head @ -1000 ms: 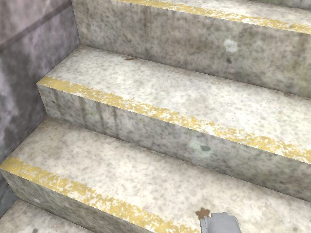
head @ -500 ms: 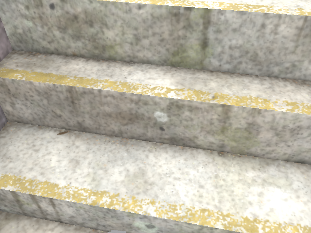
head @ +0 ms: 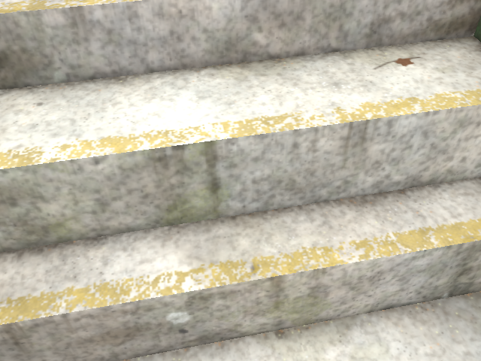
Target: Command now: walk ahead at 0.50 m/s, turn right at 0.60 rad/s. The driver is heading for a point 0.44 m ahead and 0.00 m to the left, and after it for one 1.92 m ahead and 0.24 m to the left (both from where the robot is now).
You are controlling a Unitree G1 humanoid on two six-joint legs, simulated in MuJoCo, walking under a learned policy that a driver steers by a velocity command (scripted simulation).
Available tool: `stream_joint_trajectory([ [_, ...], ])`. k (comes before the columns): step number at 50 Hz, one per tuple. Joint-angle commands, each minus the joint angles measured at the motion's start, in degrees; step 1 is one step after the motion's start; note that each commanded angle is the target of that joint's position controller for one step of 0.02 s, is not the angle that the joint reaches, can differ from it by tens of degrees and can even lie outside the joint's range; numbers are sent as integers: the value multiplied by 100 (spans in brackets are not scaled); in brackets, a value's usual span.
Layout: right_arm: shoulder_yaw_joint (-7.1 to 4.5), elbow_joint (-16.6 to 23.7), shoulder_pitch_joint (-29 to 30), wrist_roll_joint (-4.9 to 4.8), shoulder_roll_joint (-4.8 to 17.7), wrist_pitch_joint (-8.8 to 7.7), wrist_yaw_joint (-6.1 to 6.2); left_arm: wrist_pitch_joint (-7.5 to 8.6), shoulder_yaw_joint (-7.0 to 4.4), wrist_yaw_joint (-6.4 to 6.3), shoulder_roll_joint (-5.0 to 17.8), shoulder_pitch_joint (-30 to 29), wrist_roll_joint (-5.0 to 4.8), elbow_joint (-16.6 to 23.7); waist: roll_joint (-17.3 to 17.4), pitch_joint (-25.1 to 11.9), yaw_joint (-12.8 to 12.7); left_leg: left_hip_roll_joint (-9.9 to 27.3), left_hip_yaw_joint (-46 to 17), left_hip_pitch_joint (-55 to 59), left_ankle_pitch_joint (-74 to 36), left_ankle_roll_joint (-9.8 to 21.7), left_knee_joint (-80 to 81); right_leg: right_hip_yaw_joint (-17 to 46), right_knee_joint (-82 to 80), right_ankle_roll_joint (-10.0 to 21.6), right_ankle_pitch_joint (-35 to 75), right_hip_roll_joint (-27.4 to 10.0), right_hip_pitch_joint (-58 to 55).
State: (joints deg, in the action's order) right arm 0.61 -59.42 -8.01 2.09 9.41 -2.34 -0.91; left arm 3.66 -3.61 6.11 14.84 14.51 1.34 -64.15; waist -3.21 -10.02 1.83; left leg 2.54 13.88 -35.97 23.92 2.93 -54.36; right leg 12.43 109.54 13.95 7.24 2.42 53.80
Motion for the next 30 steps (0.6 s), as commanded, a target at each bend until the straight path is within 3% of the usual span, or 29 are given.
stream_joint_trajectory([
  [1,156,52,312,114,-632,-290,-35,-50,217,-2,-769,-220,-38,436,151,454,-514,1023,-1516,829,-363,543,3175,5,278,167,-272,-327,1291],
  [2,88,169,369,191,-396,-320,-90,-33,206,-14,-705,-359,-113,538,218,453,-522,876,-913,667,-651,500,3487,-338,85,112,-371,-343,1032],
  [3,70,186,320,279,-337,-310,-134,-36,199,-19,-585,-502,-113,577,203,376,-457,877,-700,706,-738,538,3719,-509,-143,-9,-404,-398,978],
  [4,56,148,49,292,-248,-285,-159,-48,190,-9,-442,-665,-100,610,279,406,-326,931,-699,994,-752,632,3868,-490,-258,-76,-431,-412,1223],
  [5,92,82,-278,277,-244,-264,-188,-83,116,35,-265,-603,-47,505,618,478,-235,1134,-826,1355,-988,787,4013,-442,447,-81,-552,-434,1481],
  [6,102,-71,-654,317,-184,-225,-233,-95,92,45,-180,-642,-45,490,743,515,-125,1342,-1034,1923,-1024,972,4066,-331,1394,35,-808,-294,2144],
  [8,171,-522,-1561,463,-278,-231,-259,-76,160,-113,-288,-1226,-85,771,389,766,169,1590,-1123,3268,-1032,996,3982,17,1494,338,-1010,-312,3667],
  [9,217,-709,-1961,487,-354,-259,-274,-81,208,-170,-382,-1587,-97,949,334,759,270,1654,-1053,3740,-1201,991,3997,-10,1363,466,-1010,-384,4053],
  [10,245,-759,-2009,538,-428,-290,-282,-128,279,-220,-549,-1798,-143,1143,451,684,226,1655,-912,3860,-1294,934,4110,-111,1159,541,-975,-522,4153],
  [12,309,-813,-2027,603,-511,-337,-268,-238,376,-266,-638,-2187,-95,1439,446,710,158,1650,-718,3870,-1488,926,4347,-366,1004,483,-1025,-711,4235],
  [13,336,-868,-2091,663,-559,-366,-296,-357,451,-290,-741,-2313,-78,1586,626,789,111,1727,-645,3876,-1859,973,4562,-453,1149,520,-1146,-814,4339],
  [15,367,-1020,-2439,711,-609,-446,-305,-472,473,-324,-700,-2596,-51,1837,472,857,209,1717,-493,4359,-2217,1009,4717,-594,782,523,-1248,-960,4608],
  [16,327,-1130,-2555,753,-517,-456,-356,-521,496,-358,-631,-3101,-10,2116,309,857,254,1673,-301,4453,-2351,1014,4942,-872,-332,484,-1318,-1159,4431],
  [17,323,-1237,-2723,716,-561,-412,-471,-648,512,-402,-608,-3524,-22,2319,343,717,278,1607,-218,4282,-2619,1005,4993,-941,-1062,428,-1248,-1263,3982],
  [18,236,-880,-2058,418,-328,-379,-561,-802,570,-245,-676,-3908,120,2472,471,716,80,1428,332,3107,-2901,1156,5462,-1901,-2222,319,-1817,-1368,2409],
  [19,208,-1076,-2497,292,-219,-365,-677,-920,698,-158,-788,-4565,90,2675,682,828,254,1550,133,2470,-3066,1187,5661,-1842,-2510,122,-3408,-1105,1503],
  [20,176,-1072,-2587,180,-29,-457,-666,-878,660,-64,-863,-4397,143,2638,894,724,114,1575,349,2622,-4457,1308,5529,-2300,-2613,-27,-3467,-823,885],
  [21,149,-932,-2594,190,190,-566,-628,-774,616,-42,-825,-3800,99,2451,1204,649,-85,1720,432,3282,-6242,1226,5128,-2244,-2759,-74,-3337,-525,523],
  [22,74,-760,-2393,138,525,-600,-605,-680,559,-28,-697,-3221,53,2189,1276,467,-325,1711,467,4060,-7194,1131,4667,-2132,-3702,-63,-3339,-340,351],
  [23,52,-684,-2314,54,572,-650,-570,-611,547,-66,-711,-2422,67,1947,1545,202,-659,1790,454,4186,-8619,1030,4089,-2047,-4061,-68,-2750,-171,-537],
  [24,34,-724,-2900,166,438,-752,-562,-558,540,-152,-588,-1987,-123,1844,1466,-529,-577,1568,236,3178,-9511,738,3438,-1570,-3758,12,-1601,-137,-2323],
  [25,-36,-755,-2792,270,714,-816,-620,-569,466,-201,-240,-1148,-246,1742,1349,-970,-1029,1335,-263,1955,-9041,548,2375,-947,-4261,48,-1688,-306,-4030],
  [26,-99,-594,-2192,262,765,-787,-710,-573,332,-329,209,-25,-154,1441,940,-1156,-1547,945,-585,592,-7221,330,958,26,-5522,221,-1764,-781,-5406],
  [27,-128,-478,-2079,155,271,-657,-857,-563,174,-392,788,1041,150,898,-173,-1488,-1378,266,-1209,-516,-2353,60,-1100,2238,-7559,471,-1342,-1726,-5972],
  [28,-432,126,-1613,-640,547,-721,-244,-204,-210,-638,968,201,-22,1204,-189,-1226,-1049,-390,-1232,40,-1346,-170,-4491,2745,-8171,480,-188,-2201,-5123],
  [29,-401,480,-1433,-476,126,-706,66,43,-136,-642,805,-540,-75,1218,-108,-1222,-525,-60,-1861,-373,-1652,-117,-5498,1804,-7891,220,200,-2206,-4662],
  [30,-273,-402,-1744,-220,-357,-589,-358,-38,58,-455,486,470,208,639,-1109,-665,-783,-306,-3410,-1359,-2701,359,-6139,1776,-7814,-118,-1342,-1902,-3749],
])
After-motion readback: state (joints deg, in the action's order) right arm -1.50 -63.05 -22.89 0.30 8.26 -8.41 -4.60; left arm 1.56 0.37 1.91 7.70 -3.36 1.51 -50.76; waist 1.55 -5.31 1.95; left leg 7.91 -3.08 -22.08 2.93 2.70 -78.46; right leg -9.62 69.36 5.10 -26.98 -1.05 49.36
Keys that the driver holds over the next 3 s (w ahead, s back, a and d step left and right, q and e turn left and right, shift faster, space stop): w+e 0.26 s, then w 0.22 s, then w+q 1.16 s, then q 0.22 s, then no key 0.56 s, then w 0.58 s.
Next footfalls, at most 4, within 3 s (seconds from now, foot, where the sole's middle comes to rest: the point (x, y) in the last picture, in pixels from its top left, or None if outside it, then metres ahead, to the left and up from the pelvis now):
0.46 right None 0.39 -0.24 -0.54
1.18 left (260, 259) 0.61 -0.03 -0.31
1.82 right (372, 228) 0.67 -0.28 -0.30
2.00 left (241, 98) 0.87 0.00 -0.07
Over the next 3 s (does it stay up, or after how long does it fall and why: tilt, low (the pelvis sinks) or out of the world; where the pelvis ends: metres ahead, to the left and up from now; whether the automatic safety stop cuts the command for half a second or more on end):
stays up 0.69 -0.19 0.46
